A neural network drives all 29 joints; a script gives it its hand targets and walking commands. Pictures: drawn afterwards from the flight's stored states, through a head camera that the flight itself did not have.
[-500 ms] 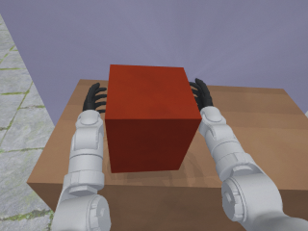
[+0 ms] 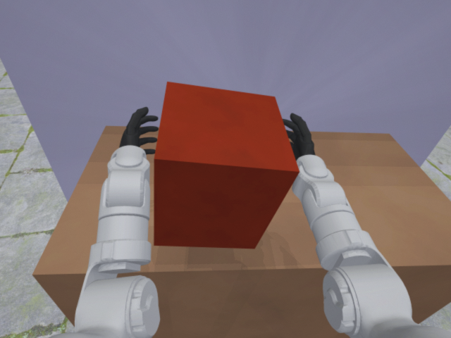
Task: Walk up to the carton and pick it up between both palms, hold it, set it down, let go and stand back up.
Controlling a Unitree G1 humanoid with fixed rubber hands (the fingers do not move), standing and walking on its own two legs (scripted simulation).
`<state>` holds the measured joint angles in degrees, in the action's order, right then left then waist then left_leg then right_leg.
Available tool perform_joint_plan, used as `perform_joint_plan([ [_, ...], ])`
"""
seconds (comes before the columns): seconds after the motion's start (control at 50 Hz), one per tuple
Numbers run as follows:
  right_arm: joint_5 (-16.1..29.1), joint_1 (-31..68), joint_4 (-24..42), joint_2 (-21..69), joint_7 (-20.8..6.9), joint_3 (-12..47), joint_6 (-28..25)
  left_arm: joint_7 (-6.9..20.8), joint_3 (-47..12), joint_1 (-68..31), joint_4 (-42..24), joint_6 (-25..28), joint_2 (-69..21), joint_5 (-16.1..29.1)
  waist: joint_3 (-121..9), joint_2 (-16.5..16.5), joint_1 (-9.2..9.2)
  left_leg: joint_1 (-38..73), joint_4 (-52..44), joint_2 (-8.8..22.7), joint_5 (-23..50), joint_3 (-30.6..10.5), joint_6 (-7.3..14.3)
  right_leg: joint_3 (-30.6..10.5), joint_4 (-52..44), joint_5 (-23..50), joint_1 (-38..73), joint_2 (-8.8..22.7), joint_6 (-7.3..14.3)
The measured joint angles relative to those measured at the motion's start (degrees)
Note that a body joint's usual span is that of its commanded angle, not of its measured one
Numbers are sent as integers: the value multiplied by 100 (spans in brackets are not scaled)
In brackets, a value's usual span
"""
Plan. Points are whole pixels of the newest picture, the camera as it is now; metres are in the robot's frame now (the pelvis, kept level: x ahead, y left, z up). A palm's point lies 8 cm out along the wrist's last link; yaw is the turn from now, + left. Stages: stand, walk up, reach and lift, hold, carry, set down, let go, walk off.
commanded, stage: reach and lift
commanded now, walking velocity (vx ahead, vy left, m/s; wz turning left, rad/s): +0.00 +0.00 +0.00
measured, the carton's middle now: (214, 171) +0.40 +0.03 +0.11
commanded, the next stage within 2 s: hold in 1.12 s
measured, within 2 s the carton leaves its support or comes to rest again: neither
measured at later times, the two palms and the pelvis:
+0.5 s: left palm (136, 144) +0.38 +0.16 +0.19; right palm (307, 151) +0.38 -0.14 +0.18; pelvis +0.01 +0.00 +0.00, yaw +0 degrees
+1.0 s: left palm (137, 138) +0.37 +0.16 +0.21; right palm (314, 148) +0.37 -0.15 +0.20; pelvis +0.00 +0.00 +0.00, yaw +0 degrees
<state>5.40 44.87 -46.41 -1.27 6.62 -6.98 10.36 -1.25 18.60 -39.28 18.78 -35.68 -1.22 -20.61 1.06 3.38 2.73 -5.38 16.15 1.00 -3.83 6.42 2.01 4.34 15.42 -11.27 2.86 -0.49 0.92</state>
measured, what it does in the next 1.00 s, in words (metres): stands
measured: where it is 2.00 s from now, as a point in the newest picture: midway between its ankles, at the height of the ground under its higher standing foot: outside the picture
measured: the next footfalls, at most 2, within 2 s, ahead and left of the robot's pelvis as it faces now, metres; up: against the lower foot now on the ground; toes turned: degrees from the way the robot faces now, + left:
none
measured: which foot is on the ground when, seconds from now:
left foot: down 0.00-1.00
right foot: down 0.00-1.00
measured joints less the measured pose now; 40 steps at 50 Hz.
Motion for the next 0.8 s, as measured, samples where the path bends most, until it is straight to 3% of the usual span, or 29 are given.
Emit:
perform_joint_plan([
  [0.24, -8, -64, 252, 87, 95, -30, 81, 62, -79, -23, -128, -109, 121, 86, 11, 42, 121, -24, 6, -14, 11, -67, -15, 49, 26, -23, -16, 2, 13],
  [0.66, 533, -260, 883, -56, 375, 546, 333, 216, -131, 254, -827, -438, 130, 75, 101, 6, 281, 163, 92, -22, -112, -123, -38, 51, -57, -53, 249, -9, 8],
  [0.8, 405, -150, 760, -23, 327, 377, 421, 249, -32, 57, -641, -511, 100, -3, 77, -20, 251, 165, 10, -28, -46, -96, -34, 12, 11, -54, 165, -1, 17],
])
